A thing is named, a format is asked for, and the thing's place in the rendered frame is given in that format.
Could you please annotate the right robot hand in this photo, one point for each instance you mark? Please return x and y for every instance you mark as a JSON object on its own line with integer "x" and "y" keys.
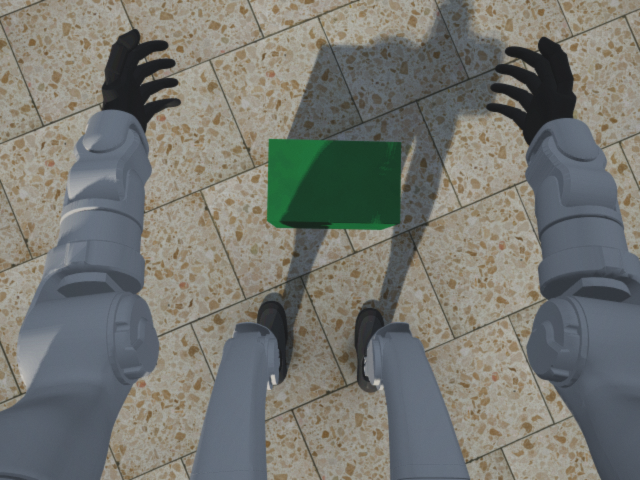
{"x": 552, "y": 96}

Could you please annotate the right robot forearm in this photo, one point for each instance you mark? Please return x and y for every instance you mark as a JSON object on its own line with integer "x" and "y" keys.
{"x": 580, "y": 226}

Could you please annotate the robot thigh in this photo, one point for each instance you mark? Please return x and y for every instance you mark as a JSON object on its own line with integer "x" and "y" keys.
{"x": 422, "y": 441}
{"x": 232, "y": 444}

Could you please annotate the right robot thigh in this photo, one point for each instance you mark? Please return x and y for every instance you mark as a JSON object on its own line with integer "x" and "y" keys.
{"x": 422, "y": 441}

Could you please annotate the carton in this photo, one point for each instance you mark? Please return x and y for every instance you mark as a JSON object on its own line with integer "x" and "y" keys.
{"x": 329, "y": 184}

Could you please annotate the left robot thigh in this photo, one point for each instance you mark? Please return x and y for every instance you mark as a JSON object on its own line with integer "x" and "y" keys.
{"x": 232, "y": 444}

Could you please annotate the left robot forearm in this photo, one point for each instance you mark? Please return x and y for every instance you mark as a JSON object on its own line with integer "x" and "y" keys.
{"x": 98, "y": 249}

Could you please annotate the robot left upper arm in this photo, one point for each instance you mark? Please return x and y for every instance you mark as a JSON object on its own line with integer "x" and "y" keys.
{"x": 79, "y": 357}

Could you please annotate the left robot hand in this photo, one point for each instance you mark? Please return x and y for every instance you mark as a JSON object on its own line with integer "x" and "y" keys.
{"x": 121, "y": 89}

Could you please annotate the robot right upper arm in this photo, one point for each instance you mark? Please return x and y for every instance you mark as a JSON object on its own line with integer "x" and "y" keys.
{"x": 589, "y": 349}

